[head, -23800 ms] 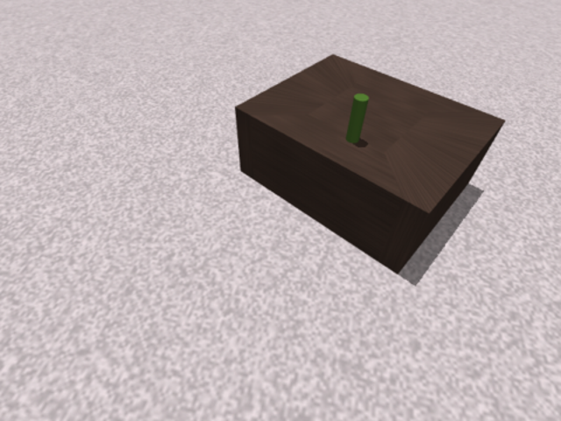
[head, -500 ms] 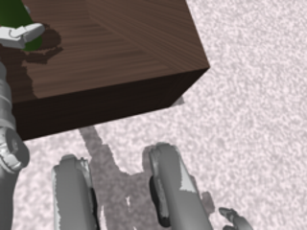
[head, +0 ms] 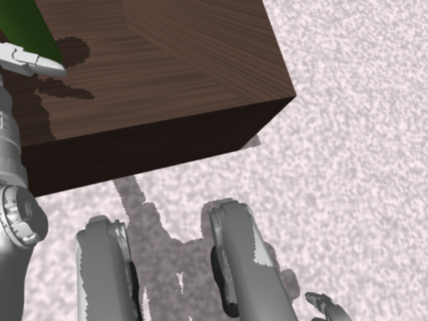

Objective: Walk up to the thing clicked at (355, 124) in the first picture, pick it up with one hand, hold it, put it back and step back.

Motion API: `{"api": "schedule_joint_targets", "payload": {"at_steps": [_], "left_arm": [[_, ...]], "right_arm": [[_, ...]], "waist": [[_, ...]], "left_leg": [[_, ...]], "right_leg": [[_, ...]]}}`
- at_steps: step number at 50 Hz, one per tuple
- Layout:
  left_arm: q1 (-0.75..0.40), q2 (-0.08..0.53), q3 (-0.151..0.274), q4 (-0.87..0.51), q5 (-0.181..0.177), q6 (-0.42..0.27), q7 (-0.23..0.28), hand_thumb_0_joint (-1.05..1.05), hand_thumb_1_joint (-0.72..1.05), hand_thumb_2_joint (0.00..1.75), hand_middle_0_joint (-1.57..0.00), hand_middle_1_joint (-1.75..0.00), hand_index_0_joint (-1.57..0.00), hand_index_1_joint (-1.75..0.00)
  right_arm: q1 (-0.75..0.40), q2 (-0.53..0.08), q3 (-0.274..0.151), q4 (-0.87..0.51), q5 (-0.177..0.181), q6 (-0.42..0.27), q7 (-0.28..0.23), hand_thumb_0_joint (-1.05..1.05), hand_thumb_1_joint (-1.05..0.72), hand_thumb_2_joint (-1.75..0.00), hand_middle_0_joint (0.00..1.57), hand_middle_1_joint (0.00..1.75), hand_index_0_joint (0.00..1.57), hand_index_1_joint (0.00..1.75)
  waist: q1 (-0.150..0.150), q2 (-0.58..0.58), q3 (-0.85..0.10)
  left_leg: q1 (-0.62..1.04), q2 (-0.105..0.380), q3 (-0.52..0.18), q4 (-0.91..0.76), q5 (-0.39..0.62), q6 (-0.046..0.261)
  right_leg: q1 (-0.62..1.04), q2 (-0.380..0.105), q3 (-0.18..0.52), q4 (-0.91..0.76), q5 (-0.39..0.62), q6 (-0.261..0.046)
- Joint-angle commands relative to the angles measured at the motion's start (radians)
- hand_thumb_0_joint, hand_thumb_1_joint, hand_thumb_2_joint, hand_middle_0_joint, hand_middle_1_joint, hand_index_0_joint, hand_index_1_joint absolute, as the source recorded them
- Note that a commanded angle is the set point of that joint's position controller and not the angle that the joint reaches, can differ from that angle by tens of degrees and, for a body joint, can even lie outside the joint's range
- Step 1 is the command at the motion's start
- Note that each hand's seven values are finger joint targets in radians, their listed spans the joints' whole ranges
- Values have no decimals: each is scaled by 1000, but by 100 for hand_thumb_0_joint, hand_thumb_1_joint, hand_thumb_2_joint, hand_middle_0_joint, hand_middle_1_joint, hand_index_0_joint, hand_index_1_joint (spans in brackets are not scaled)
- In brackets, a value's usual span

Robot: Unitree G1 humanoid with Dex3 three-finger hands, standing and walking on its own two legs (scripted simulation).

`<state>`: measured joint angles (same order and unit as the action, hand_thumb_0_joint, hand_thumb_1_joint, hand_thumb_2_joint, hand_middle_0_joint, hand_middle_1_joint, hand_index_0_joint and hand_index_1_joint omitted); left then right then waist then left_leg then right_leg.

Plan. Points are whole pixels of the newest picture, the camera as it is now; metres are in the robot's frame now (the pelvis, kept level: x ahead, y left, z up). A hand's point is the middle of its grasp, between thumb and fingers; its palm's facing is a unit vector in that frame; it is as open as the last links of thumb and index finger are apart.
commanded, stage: withdraw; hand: left
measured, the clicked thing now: (15, 11) +0.58 +0.21 +0.05
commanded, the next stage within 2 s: rise in 0.22 s
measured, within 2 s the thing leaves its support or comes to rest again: neither
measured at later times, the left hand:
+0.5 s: hand out of the picture +0.57 +0.27 +0.14, palm faces +0.16 -0.96 -0.22, open 17.2 cm
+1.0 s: hand out of the picture +0.42 +0.29 +0.20, palm faces +0.20 -0.92 -0.35, open 17.0 cm
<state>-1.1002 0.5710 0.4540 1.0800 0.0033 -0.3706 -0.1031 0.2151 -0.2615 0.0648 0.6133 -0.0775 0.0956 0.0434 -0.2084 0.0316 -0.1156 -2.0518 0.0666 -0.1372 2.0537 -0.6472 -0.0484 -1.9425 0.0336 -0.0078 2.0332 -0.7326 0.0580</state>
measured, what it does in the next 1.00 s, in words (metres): rises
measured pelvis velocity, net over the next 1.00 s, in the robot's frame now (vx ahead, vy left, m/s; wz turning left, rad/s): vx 0.06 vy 0.02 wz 0.07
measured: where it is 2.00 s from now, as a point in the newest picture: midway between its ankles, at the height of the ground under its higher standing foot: (181, 300)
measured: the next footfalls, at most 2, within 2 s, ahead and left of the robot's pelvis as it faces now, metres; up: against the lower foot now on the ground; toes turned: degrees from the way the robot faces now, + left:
none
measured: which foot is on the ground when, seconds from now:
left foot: down 0.00-1.00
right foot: down 0.00-1.00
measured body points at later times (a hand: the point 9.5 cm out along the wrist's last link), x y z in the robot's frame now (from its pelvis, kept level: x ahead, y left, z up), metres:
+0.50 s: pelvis +0.02 +0.01 +0.12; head +0.22 +0.05 +0.52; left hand +0.56 +0.32 +0.16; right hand +0.07 -0.27 +0.01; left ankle +0.08 +0.15 -0.40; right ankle +0.07 -0.14 -0.40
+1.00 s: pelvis +0.06 +0.02 +0.26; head +0.16 +0.05 +0.70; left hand +0.41 +0.33 +0.22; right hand +0.13 -0.24 +0.15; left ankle +0.08 +0.15 -0.40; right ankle +0.07 -0.14 -0.40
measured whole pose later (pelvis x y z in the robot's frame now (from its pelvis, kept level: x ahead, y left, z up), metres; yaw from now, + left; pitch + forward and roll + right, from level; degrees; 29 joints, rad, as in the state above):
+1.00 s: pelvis +0.06 +0.02 +0.26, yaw +4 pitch +18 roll -4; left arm -0.43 0.41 0.22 0.88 0.05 0.01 0.08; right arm 0.33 -0.24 0.00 0.62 0.04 0.12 -0.04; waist -0.11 0.03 -0.11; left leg -0.94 0.09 -0.04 1.08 -0.46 -0.02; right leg -0.83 0.00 0.00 0.99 -0.48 0.05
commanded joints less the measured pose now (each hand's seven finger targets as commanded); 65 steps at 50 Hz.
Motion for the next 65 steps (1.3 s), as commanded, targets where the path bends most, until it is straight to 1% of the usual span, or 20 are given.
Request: {"api": "schedule_joint_targets", "payload": {"at_steps": [1, 6, 7, 10, 13, 17, 18, 19, 20, 22, 24, 28, 32, 38, 42, 45, 49, 56, 58, 65], "left_arm": [[-493, 336, 47, -326, -12, -65, 4, 0, -56, 10, -11, -9, -9, -11], [-486, 417, 73, -348, -12, 5, 0, 0, -50, 8, -8, -6, -6, -8], [-494, 371, 29, -345, -16, 19, -10, 0, -51, 8, -7, -5, -6, -7], [-427, 393, 45, -253, -25, 53, -42, 0, -50, 6, -9, -5, -8, -6], [-403, 318, -12, -159, -34, 70, -88, 0, -45, 6, -9, -6, -9, -6], [-371, 265, -47, -113, -47, 72, -128, 0, -48, 7, -5, -4, -4, -5], [-349, 377, -68, -61, 81, 131, -69, 0, -50, 7, -6, -7, -6, -7], [-337, 303, -89, 10, 67, 164, -44, 0, -51, 8, -6, -7, -6, -7], [-390, 314, -92, -72, 73, 171, -29, 0, -51, 8, -6, -6, -6, -6], [-420, 450, -43, -190, 100, 184, 3, 0, -53, 9, -7, -9, -6, -9], [-427, 528, -3, -234, 128, 200, 34, 0, -55, 8, -7, -9, -7, -9], [-398, 536, 4, -265, 135, 211, 100, 0, -41, 13, -6, -7, -7, -7], [-204, 344, -70, -73, 127, 236, 146, 0, -46, 10, -6, -7, -6, -7], [64, 170, -166, -4, 100, 285, 153, 0, -47, 10, -6, -6, -6, -6], [212, 126, -187, -174, 75, 306, 154, 0, -47, 10, -6, -6, -6, -6], [303, 150, -164, -351, 57, 312, 181, 0, -47, 10, -6, -6, -6, -6], [442, 83, -187, -541, 28, 314, 220, 0, -50, 8, -6, -6, -6, -6], [739, -79, -280, -720, -5, 341, 255, 0, -49, 9, -6, -6, -6, -6], [912, -174, -340, -699, -15, 361, 253, 0, -48, 9, -6, -6, -6, -6], [1249, -243, -398, -936, -35, 414, 247, 0, -48, 10, -6, -6, -6, -6]], "right_arm": [[217, -199, -72, -32, 6, 5, -16, 0, -91, -90, 20, 30, 20, 30], [223, -205, -80, -34, 29, 14, -35, 0, -91, -90, 20, 30, 20, 30], [216, -194, -77, -33, 32, 9, -39, 0, -91, -90, 20, 30, 20, 30], [225, -204, -74, -9, 41, -1, -50, 0, -91, -90, 20, 30, 20, 30], [231, -202, -69, -5, 42, -18, -51, 0, -89, -89, 20, 30, 20, 30], [215, -205, -69, -33, 52, -40, -46, 0, -82, -89, 20, 30, 20, 30], [231, -207, -78, -18, 45, -12, -38, 0, -87, -90, 20, 30, 20, 30], [221, -201, -74, -26, 52, -1, -36, 0, -87, -90, 20, 30, 20, 30], [249, -206, -79, -17, 54, 9, -31, 0, -85, -90, 20, 30, 20, 30], [241, -205, -81, -33, 57, 27, -26, 0, -88, -90, 20, 30, 20, 30], [260, -208, -85, -31, 58, 38, -26, 0, -92, -91, 20, 30, 20, 30], [262, -179, -75, -24, 61, 48, -37, 0, -90, -90, 20, 30, 20, 30], [248, -175, -85, -16, 62, 31, -49, 0, -90, -90, 20, 30, 20, 30], [254, -176, -105, -30, 85, 16, -53, 0, -90, -90, 20, 30, 20, 30], [241, -172, -119, -47, 100, 5, -63, 0, -90, -90, 20, 30, 20, 30], [206, -164, -129, -79, 113, -1, -84, 0, -90, -90, 20, 30, 20, 30], [180, -139, -127, -93, 118, -9, -117, 0, -90, -90, 20, 30, 20, 30], [92, -107, -117, -130, 109, -40, -162, 0, -90, -90, 20, 30, 20, 30], [52, -93, -108, -154, 109, -52, -166, 0, -90, -90, 20, 30, 20, 30], [-28, -81, -104, -202, 117, -78, -172, 0, -90, -90, 20, 30, 20, 30]], "waist": [[16, 240, -840], [4, 228, -862], [-6, 220, -836], [-13, 163, -760], [-40, 160, -637], [-31, 166, -546], [20, 219, -642], [-11, 156, -569], [-15, 170, -601], [47, 238, -735], [50, 278, -795], [42, 287, -781], [11, 198, -543], [53, 110, -393], [84, 102, -449], [115, 115, -467], [138, 130, -398], [155, 102, -269], [156, 46, -201], [187, 1, -131]], "left_leg": [[647, -7, 69, -245, 249, 71], [716, -4, 63, -329, 223, 78], [710, -3, 66, -340, 217, 80], [717, 1, 61, -365, 239, 87], [725, 3, 53, -399, 255, 86], [760, 5, 40, -461, 224, 77], [901, -2, 49, -545, 256, 69], [885, 6, 41, -554, 244, 71], [900, 3, 48, -563, 268, 73], [1030, 0, 50, -608, 362, 64], [1149, 5, 50, -632, 468, 63], [1238, 6, 63, -726, 504, 65], [1260, 15, 58, -825, 475, 62], [1290, 12, 78, -968, 454, 52], [1405, 9, 92, -1023, 573, 47], [1466, -3, 109, -1087, 560, 43], [1546, -6, 114, -1172, 540, 36], [1594, -18, 140, -1258, 513, 37], [1572, -26, 151, -1273, 488, 42], [1601, -36, 156, -1323, 469, 41]], "right_leg": [[408, 5, -60, -288, 315, -82], [500, 5, -46, -394, 305, -76], [513, 8, -43, -416, 308, -74], [537, 9, -46, -454, 334, -72], [508, 5, -55, -481, 348, -78], [473, 1, -57, -523, 310, -89], [568, -4, -39, -594, 321, -93], [552, 2, -42, -613, 313, -87], [579, 2, -39, -631, 339, -87], [680, 1, -38, -649, 395, -88], [731, 1, -43, -675, 466, -85], [878, 6, -38, -779, 516, -76], [885, 10, -51, -881, 490, -79], [1025, 9, -53, -1015, 489, -87], [1138, 12, -57, -1066, 592, -84], [1235, 5, -50, -1119, 602, -80], [1293, 3, -51, -1176, 585, -79], [1389, -5, -47, -1255, 581, -71], [1407, -10, -49, -1278, 568, -64], [1447, -12, -62, -1316, 539, -60]]}}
